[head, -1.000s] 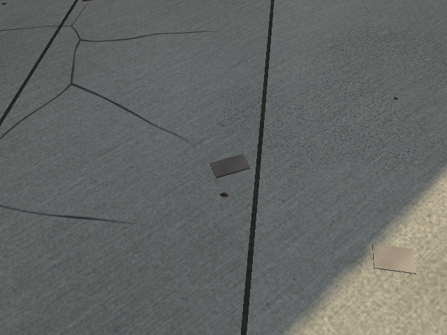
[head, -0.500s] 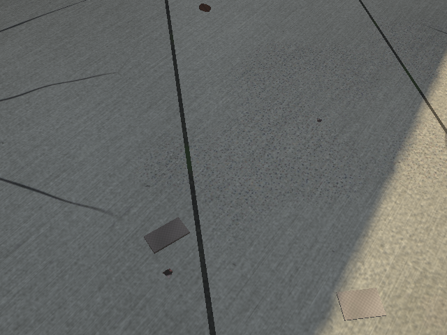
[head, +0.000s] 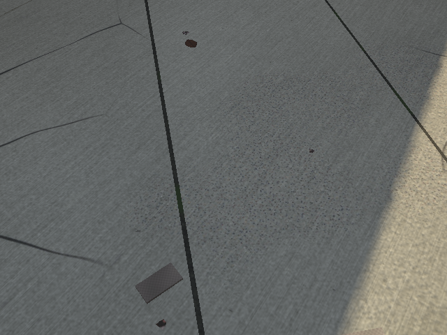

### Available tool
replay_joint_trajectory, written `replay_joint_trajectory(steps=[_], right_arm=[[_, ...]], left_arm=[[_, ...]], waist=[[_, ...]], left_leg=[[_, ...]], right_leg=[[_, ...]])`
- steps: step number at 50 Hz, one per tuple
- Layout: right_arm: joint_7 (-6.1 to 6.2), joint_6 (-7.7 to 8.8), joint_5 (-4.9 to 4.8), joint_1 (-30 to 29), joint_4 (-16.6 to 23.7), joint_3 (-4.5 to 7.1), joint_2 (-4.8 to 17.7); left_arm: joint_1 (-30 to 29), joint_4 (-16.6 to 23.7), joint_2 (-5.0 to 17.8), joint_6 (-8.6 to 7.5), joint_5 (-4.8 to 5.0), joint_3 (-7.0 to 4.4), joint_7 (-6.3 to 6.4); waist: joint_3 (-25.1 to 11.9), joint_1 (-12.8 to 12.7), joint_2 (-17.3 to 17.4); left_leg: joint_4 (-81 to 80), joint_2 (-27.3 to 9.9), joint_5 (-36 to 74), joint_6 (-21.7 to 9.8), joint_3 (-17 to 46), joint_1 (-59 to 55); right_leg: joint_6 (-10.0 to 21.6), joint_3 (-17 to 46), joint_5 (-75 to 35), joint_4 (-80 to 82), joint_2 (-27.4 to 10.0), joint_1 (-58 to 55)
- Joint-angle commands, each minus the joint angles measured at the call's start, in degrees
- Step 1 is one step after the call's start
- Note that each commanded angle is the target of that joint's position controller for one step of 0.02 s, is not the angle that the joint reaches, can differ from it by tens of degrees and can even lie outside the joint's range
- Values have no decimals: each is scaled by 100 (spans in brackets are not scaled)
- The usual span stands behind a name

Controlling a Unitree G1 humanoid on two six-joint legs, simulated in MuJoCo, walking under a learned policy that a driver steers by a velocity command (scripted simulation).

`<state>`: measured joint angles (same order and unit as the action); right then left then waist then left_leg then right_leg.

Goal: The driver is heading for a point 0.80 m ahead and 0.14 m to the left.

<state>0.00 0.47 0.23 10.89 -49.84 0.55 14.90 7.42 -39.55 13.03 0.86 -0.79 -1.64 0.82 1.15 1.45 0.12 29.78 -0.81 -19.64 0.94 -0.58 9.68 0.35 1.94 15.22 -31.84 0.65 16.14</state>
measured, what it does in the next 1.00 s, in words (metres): steps on the spot: right foot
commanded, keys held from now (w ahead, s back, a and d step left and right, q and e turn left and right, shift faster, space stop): q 0.54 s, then e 0.16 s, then w+e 0.30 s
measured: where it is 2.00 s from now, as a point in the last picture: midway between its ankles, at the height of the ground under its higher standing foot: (211, 324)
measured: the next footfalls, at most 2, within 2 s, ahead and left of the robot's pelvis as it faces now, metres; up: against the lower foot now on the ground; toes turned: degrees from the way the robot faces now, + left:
right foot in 0.86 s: +0.03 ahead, -0.07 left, +0.00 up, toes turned +15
left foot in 1.26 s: +0.29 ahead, +0.23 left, +0.00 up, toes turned -2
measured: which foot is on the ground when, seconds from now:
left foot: down 0.00-0.88, up 0.90-1.00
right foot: down 0.00-0.28, up 0.30-0.84, down 0.86-1.00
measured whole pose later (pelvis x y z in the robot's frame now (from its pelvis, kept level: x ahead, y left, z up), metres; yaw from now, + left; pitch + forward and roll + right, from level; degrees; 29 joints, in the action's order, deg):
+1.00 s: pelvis +0.03 +0.05 +0.01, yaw +10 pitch +1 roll +1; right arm -0.4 3.9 -0.8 8.9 -43.6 2.9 16.7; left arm 20.5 -51.8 14.7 -4.7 1.3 -3.3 -0.1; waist -0.1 -1.6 1.7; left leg 50.4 3.7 -26.3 -2.0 0.9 22.0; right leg 2.3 4.5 18.5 -24.7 1.5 7.6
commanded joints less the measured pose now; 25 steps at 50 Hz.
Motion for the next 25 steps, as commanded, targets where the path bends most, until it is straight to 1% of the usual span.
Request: replay_joint_trajectory(steps=[1, 3, 4, 5, 6, 7, 8, 9, 10, 12, 13, 14, 15, 16, 17, 18, 19, 20, 21, 23, 25], right_arm=[[41, -1, -83, -178, 346, 211, 832], [61, -51, -111, -202, 409, 239, 799], [65, -81, -111, -196, 443, 251, 763], [63, -118, -104, -182, 470, 268, 731], [52, -169, -99, -139, 487, 286, 681], [34, -219, -101, -147, 517, 320, 708], [18, -266, -124, -205, 571, 347, 717], [6, -311, -145, -167, 596, 359, 693], [3, -346, -146, -64, 573, 371, 703], [-42, -380, -120, 262, 468, 408, 709], [-79, -379, -101, 486, 397, 442, 714], [-102, -371, -58, 596, 375, 494, 796], [-33, -341, -32, 541, 530, 633, 1383], [-53, -232, 183, 482, 786, 653, 1842], [-75, -87, 308, 449, 844, 618, 1721], [-50, 7, 212, 140, 887, 577, 1536], [-2, 20, 55, -137, 935, 560, 1397], [50, 8, -53, -253, 967, 520, 1268], [94, -13, -85, -197, 977, 482, 1184], [155, -37, -76, 27, 996, 471, 1116], [195, -51, -85, 171, 1022, 483, 1122]], left_arm=[[43, 324, 1006, -29, 20, -340, 116], [196, 283, 1101, 26, 25, -408, 183], [295, 251, 1127, 47, 25, -432, 208], [342, 227, 1138, 62, 29, -448, 229], [225, 240, 1127, 62, 33, -450, 255], [152, 266, 1136, 40, 16, -451, 275], [114, 258, 1164, 7, -10, -458, 281], [-53, 244, 1221, -24, -1, -477, 277], [-286, 246, 1268, -50, 35, -498, 277], [-619, 213, 1271, -28, 125, -505, 273], [-681, 173, 1219, 7, 175, -495, 272], [-452, 57, 1050, 40, 206, -470, 263], [-62, 24, 750, 81, 36, -398, 241], [-595, 354, 706, 67, -37, -357, 292], [-690, 356, 917, 51, 43, -420, 326], [-578, 267, 1041, 48, 95, -469, 333], [-405, 95, 1105, 50, 57, -523, 363], [-365, 18, 1143, 50, 25, -547, 396], [-315, -16, 1092, 35, 33, -546, 378], [-235, -51, 945, -7, 86, -515, 333], [-308, -47, 893, -36, 103, -497, 327]], waist=[[-491, -153, -201], [-588, -177, -370], [-642, -191, -515], [-654, -189, -677], [-667, -146, -941], [-643, -189, -1042], [-571, -208, -937], [-493, -116, -795], [-488, -16, -777], [-549, 181, -820], [-581, 294, -770], [-495, 264, -403], [-256, 12, 1177], [-240, 184, 1833], [-404, 247, 1183], [-241, 40, 857], [-191, -96, 522], [-221, -125, 529], [-317, -141, 566], [-526, -110, 546], [-540, -44, 543]], left_leg=[[-43, -138, 1656, -124, 286, 744], [406, -44, 1432, -85, 262, 955], [697, 3, 1176, -37, 211, 1094], [997, 51, 673, 3, 131, 1244], [1442, 87, -347, 19, 49, 1333], [2090, 22, -1210, 24, 81, 1466], [2462, -100, -1615, 17, 153, 1614], [2389, -224, -1535, 5, 190, 1541], [2121, -284, -1183, -14, 164, 1276], [1303, -168, -244, -81, -111, 618], [665, 0, 358, -171, -309, 217], [3, 113, 806, -334, -139, -109], [-838, -928, 2222, -814, 1606, -556], [-1351, -2143, 3190, -1971, 3504, -156], [-1457, -2109, 2638, -2194, 3506, -49], [-1335, -1753, 2196, -1868, 2951, -51], [-1228, -1424, 1815, -1486, 2538, -112], [-1180, -1278, 1846, -1280, 2371, -173], [-1166, -1130, 2093, -1216, 2223, -168], [-1139, -1027, 2370, -1222, 2107, -420], [-1146, -994, 2329, -1246, 2163, -655]], right_leg=[[445, 463, -2760, 179, -600, -1143], [689, 661, -2986, 290, -930, -1226], [859, 857, -3057, 419, -1190, -1266], [1039, 1048, -3107, 572, -1472, -1260], [1231, 1251, -3125, 717, -1787, -1155], [1418, 1424, -3123, 856, -2066, -1011], [1493, 1439, -3080, 972, -2218, -895], [1399, 1232, -2875, 1025, -2174, -702], [1239, 957, -2698, 1025, -2040, -494], [942, 382, -2382, 790, -1755, -184], [756, 84, -1989, 509, -1586, -22], [426, -296, -1057, -118, -1276, 264], [-198, -979, 776, -1587, -615, 1410], [-396, -325, 2556, -2878, 149, 2194], [-339, 254, 2478, -3589, 25, 2204], [-270, 376, 1899, -3689, -104, 2279], [-279, 383, 1348, -3545, -208, 2322], [-311, 415, 1007, -3421, -259, 2289], [-363, 392, 765, -3479, -200, 2106], [-432, 376, 467, -3436, -87, 2011], [-491, 414, 353, -3131, -37, 2095]])
Keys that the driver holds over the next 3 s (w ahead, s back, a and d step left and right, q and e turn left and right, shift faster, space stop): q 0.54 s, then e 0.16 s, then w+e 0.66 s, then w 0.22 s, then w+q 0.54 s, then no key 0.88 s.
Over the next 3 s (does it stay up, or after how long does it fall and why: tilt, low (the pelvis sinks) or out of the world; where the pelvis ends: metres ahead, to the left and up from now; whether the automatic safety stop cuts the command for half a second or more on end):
stays up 0.81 0.08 0.01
